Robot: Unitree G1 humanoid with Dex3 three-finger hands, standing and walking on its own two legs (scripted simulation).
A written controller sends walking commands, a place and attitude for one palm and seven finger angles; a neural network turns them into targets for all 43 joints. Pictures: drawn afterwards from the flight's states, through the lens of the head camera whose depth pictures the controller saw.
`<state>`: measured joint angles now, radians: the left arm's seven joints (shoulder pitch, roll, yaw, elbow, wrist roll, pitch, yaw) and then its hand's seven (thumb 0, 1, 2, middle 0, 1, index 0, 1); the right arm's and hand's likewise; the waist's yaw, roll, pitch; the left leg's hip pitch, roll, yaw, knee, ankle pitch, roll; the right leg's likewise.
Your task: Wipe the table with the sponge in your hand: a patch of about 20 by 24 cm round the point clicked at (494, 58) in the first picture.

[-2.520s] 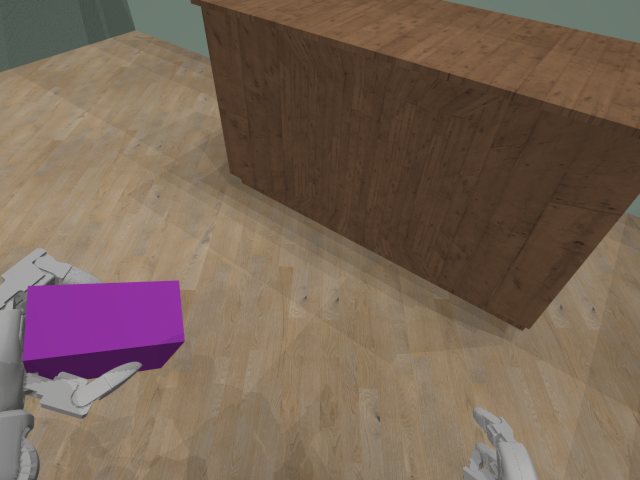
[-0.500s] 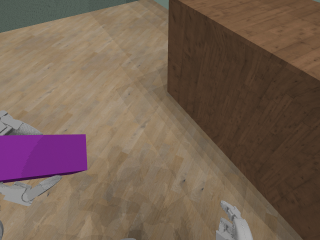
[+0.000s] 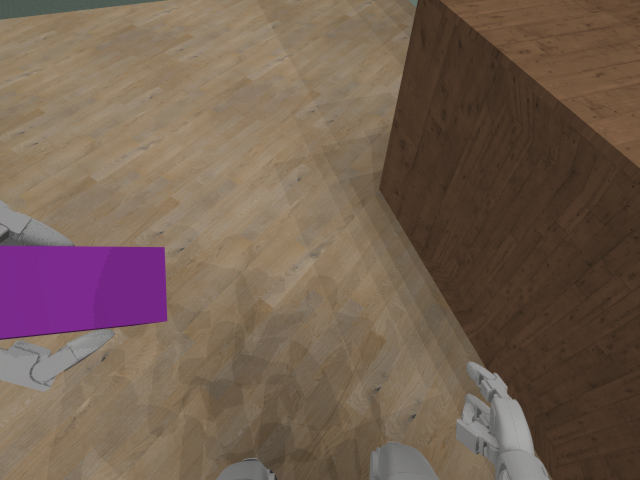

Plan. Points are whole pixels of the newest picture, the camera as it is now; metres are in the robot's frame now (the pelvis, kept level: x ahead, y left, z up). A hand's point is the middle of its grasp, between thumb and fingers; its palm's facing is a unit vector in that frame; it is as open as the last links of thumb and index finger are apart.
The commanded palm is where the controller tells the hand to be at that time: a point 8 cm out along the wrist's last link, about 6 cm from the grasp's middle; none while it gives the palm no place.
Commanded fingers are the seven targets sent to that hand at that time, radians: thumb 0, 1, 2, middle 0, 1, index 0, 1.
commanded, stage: walk to a spot facing it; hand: left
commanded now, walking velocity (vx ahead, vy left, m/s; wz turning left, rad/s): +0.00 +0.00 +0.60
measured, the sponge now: (98, 293) +0.25 +0.20 +0.18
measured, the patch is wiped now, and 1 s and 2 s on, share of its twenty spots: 0.00 0.00 0.00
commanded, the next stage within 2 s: none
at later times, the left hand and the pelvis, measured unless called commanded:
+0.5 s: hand (7, 414) +0.15 +0.22 +0.19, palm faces +0.61 -0.67 -0.42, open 10.2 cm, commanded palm +0.08 +0.25 +0.19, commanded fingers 0.00 0.10 1.30 -1.20 -1.60 -1.20 -1.60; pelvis +0.01 -0.07 +0.01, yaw +18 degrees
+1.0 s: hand out of the picture +0.01 +0.19 +0.18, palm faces +0.80 -0.40 -0.44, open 10.2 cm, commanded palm -0.06 +0.19 +0.19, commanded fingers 0.00 0.10 1.30 -1.20 -1.60 -1.20 -1.60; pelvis -0.02 -0.13 +0.01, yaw +37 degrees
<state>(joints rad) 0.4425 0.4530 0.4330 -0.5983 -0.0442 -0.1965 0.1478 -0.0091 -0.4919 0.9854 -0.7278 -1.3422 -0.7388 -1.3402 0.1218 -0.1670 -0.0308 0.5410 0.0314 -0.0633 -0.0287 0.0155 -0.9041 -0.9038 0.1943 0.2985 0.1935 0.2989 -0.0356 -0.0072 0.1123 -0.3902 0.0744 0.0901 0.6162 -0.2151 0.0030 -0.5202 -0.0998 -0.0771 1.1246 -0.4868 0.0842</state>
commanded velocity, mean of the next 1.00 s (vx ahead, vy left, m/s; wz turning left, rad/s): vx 0.10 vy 0.00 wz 0.60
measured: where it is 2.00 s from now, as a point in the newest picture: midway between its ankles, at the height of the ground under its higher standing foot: outside the picture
